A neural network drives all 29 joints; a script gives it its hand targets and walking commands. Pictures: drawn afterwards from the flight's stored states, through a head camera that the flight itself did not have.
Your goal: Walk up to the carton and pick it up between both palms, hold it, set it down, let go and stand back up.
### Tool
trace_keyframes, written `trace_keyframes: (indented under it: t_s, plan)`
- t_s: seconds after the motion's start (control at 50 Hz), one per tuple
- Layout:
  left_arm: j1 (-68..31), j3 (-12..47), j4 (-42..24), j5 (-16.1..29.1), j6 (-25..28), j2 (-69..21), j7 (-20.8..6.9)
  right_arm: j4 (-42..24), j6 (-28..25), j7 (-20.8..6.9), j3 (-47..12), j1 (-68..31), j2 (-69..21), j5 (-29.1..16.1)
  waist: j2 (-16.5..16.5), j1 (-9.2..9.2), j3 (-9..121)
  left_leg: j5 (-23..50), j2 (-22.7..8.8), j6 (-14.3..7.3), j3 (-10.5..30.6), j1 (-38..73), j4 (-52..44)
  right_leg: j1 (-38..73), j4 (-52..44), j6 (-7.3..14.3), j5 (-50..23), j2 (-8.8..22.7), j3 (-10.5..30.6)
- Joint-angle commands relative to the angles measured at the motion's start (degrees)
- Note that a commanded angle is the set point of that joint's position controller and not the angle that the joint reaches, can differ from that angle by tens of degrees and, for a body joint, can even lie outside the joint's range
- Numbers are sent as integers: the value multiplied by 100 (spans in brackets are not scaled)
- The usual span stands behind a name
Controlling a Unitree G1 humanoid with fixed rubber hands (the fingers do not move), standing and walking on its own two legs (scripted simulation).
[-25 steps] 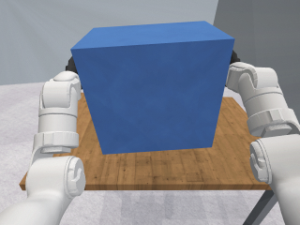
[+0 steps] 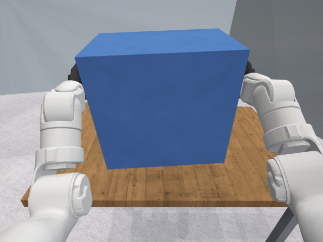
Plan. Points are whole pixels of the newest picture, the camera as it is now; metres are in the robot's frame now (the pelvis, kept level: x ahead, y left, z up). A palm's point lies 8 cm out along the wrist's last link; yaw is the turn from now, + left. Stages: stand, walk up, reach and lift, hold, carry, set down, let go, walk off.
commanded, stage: hold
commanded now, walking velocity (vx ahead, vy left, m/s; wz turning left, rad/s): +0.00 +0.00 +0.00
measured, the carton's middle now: (162, 99) +0.38 +0.01 +0.27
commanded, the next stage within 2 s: none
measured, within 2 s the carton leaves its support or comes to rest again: neither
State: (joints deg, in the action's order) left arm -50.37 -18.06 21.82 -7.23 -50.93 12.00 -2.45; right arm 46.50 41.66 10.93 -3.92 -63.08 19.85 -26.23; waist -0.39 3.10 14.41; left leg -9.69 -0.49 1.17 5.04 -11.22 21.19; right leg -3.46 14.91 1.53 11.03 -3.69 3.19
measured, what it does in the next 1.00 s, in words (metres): stands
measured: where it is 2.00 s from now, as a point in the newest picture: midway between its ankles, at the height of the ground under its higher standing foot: outside the picture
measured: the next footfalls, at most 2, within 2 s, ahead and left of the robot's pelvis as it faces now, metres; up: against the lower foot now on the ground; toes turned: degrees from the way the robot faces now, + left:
none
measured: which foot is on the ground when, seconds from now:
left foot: down 0.00-1.00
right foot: down 0.00-1.00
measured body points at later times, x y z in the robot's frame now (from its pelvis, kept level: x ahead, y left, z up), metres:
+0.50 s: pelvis -0.01 +0.00 +0.00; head -0.12 +0.01 +0.44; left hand +0.36 +0.20 +0.30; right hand +0.36 -0.19 +0.33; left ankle +0.02 +0.13 -0.75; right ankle -0.03 -0.11 -0.75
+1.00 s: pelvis -0.01 +0.01 +0.00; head -0.09 +0.03 +0.44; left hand +0.38 +0.21 +0.28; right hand +0.38 -0.18 +0.32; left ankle +0.02 +0.13 -0.75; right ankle -0.03 -0.11 -0.75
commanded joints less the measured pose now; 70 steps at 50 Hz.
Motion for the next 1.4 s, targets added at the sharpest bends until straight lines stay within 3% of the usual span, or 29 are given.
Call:
trace_keyframes:
  t_s: [0.0, 0.08, 0.1, 0.14, 0.22, 0.24, 0.26, 0.32, 0.48, 0.52, 0.58, 0.6, 0.62, 0.66, 0.72, 0.8, 0.82, 0.88, 0.94, 0.98, 1.02, 1.04, 1.16, 1.22, 1.24, 1.26, 1.3, 1.34, 1.38]
  plan:
    - [-4389, 2156, -971, 1218, 323, -2984, -922, -1966, -147, -814, -652, -4257, -3624, -979, 381, 99, 1474, 1473, 125, 98, -146, 852, -59, -71, -148, -247, -1777, 91, 111]
    - [-4526, 2137, -927, 1235, 389, -3032, -881, -1967, -162, -818, -746, -4356, -3619, -1060, 369, 53, 1499, 1451, 134, 65, -111, 841, -71, -47, -109, -304, -1905, 86, 126]
    - [-4452, 2074, -889, 1209, 385, -3036, -889, -2007, -135, -819, -720, -4366, -3613, -1020, 180, 32, 1538, 1522, 132, 44, -140, 895, -89, -31, -106, -313, -1885, 12, 66]
    - [-4529, 2038, -805, 1156, 387, -3071, -897, -1810, -133, -833, -633, -4337, -3637, -954, 299, 37, 1383, 1293, 131, 38, -161, 877, -144, -216, -178, -268, -1564, -1, 46]
    - [-4554, 2005, -981, 1198, 418, -3045, -898, -1898, -139, -811, -767, -4386, -3825, -1042, 233, -42, 1640, 1540, 158, 32, -160, 933, -57, 60, -143, -313, -1964, 22, 103]
    - [-4621, 2092, -1114, 1284, 434, -3024, -880, -1980, -132, -816, -747, -4315, -3708, -1070, 162, 45, 1792, 1545, 145, 77, -137, 1059, -72, -40, -105, -314, -1858, -32, 97]
    - [-4668, 2039, -882, 1207, 391, -3065, -874, -1798, -129, -833, -670, -4349, -3648, -1068, 332, 61, 1596, 1463, 129, 89, -152, 1033, -87, -83, -165, -290, -1761, -16, 79]
    - [-4494, 1900, -782, 1157, 411, -2937, -895, -1907, -136, -837, -713, -4376, -3688, -1032, 158, -80, 1560, 1322, 160, 16, -182, 879, -109, -67, -141, -324, -1679, 65, 161]
    - [-4762, 1672, -91, 1071, 481, -2871, -941, -1437, -210, -936, -533, -4595, -3850, -815, -50, -94, 953, 646, 116, -80, -216, 527, -194, -334, -314, -282, -921, 118, 166]
    - [-4776, 1724, -69, 1042, 526, -2955, -961, -1512, -273, -941, -490, -4717, -3836, -762, 41, -155, 1192, 609, 125, -85, -211, 667, -169, -400, -317, -297, -813, 126, 151]
    - [-5003, 1773, -78, 1169, 588, -2995, -929, -1615, -338, -932, -517, -4890, -3853, -734, 30, -74, 1485, 574, 131, -116, -216, 610, -144, -272, -282, -254, -838, 81, 116]
    - [-5058, 1805, 21, 1164, 600, -3056, -905, -1553, -317, -922, -412, -4891, -3875, -741, 215, -23, 1476, 626, 128, -64, -270, 699, -187, -311, -308, -251, -869, 56, 77]
    - [-5031, 1789, -91, 1199, 618, -2903, -877, -1431, -322, -937, -487, -4802, -3900, -798, 120, -54, 1506, 794, 132, -50, -245, 730, -112, -247, -286, -262, -1078, 116, 104]
    - [-5038, 1843, -109, 1201, 608, -2949, -880, -1217, -264, -905, -326, -4677, -3731, -819, 352, 74, 1377, 785, 114, -23, -176, 790, -147, -434, -307, -257, -967, 79, 97]
    - [-4992, 1881, -40, 1224, 582, -3003, -888, -1364, -297, -930, -330, -4789, -3700, -828, 218, 53, 1429, 775, 142, -25, -159, 773, -195, -346, -312, -263, -966, 37, 23]
    - [-4821, 1839, -138, 1142, 526, -3046, -864, -1417, -280, -912, -359, -4731, -3508, -874, 457, 103, 1423, 1088, 94, 18, -162, 803, -126, -205, -235, -229, -1247, 20, 18]
    - [-4716, 1862, -196, 1183, 524, -3065, -878, -1471, -280, -912, -358, -4611, -3459, -872, 347, 109, 1303, 1119, 65, 63, -130, 803, -160, -266, -230, -206, -1280, 30, 15]
    - [-4697, 1965, -518, 1191, 488, -3157, -855, -1421, -220, -909, -452, -4475, -3435, -920, 479, 128, 1477, 1327, 69, 89, -73, 950, -103, -235, -150, -169, -1400, 7, 9]
    - [-4799, 2025, -781, 1215, 508, -3249, -813, -1654, -279, -988, -569, -4595, -3500, -972, 450, -9, 1821, 1465, 70, 78, -105, 1046, -62, -196, -130, -125, -1328, -69, -5]
    - [-4805, 2189, -1099, 1274, 496, -3159, -760, -1711, -258, -981, -525, -4387, -3394, -1008, 617, 150, 1879, 1700, 61, 153, -22, 1142, -48, -91, -113, -141, -1662, -41, -34]
    - [-4977, 2257, -1452, 1312, 501, -3191, -692, -1660, -244, -1024, -618, -4349, -3481, -1093, 695, 85, 2084, 1972, 73, 198, -79, 1199, 17, -37, -21, -143, -1834, -83, -76]
    - [-4841, 2286, -1423, 1323, 475, -3237, -681, -1854, -260, -1033, -592, -4247, -3354, -1089, 664, 182, 2115, 1949, 36, 220, -30, 1299, 22, -146, -56, -187, -1887, -96, -48]
    - [-4267, 1987, -1252, 1096, 308, -2980, -749, -1843, -151, -991, -763, -4014, -3342, -1207, 340, -2, 1555, 1998, 97, 115, -63, 1047, -54, -32, -62, -252, -2087, -63, 13]
    - [-4206, 2014, -1363, 1088, 297, -3006, -842, -2107, -143, -924, -868, -4102, -3426, -1155, 160, 17, 1823, 2065, 116, 118, -106, 1088, -34, 234, -20, -260, -2249, -60, 1]
    - [-4257, 2113, -1450, 1154, 274, -3058, -844, -2236, -166, -907, -877, -4163, -3434, -1183, 361, 50, 1872, 2008, 120, 140, -111, 1170, 8, 149, -41, -244, -2210, -36, 67]
    - [-4213, 2099, -1434, 1150, 277, -3044, -838, -2315, -147, -893, -919, -4118, -3497, -1225, 304, -18, 1907, 1984, 120, 139, -131, 1141, -17, 175, -37, -286, -2218, -59, -22]
    - [-4356, 2133, -1364, 1199, 271, -3061, -836, -2218, -134, -881, -851, -4173, -3478, -1114, 165, 52, 1745, 1756, 128, 68, -150, 1088, -19, 31, -109, -285, -2020, -34, 36]
    - [-4315, 2092, -1290, 1124, 281, -2948, -839, -2230, -201, -894, -849, -4213, -3549, -1066, 96, -65, 1640, 1676, 154, 48, -168, 995, -80, 14, -123, -274, -1910, -64, 43]
    - [-4380, 2112, -1162, 1170, 284, -2997, -878, -2349, -185, -850, -860, -4263, -3704, -1022, 141, 28, 1742, 1582, 141, 21, -205, 1004, -57, -10, -132, -317, -1994, -18, 78]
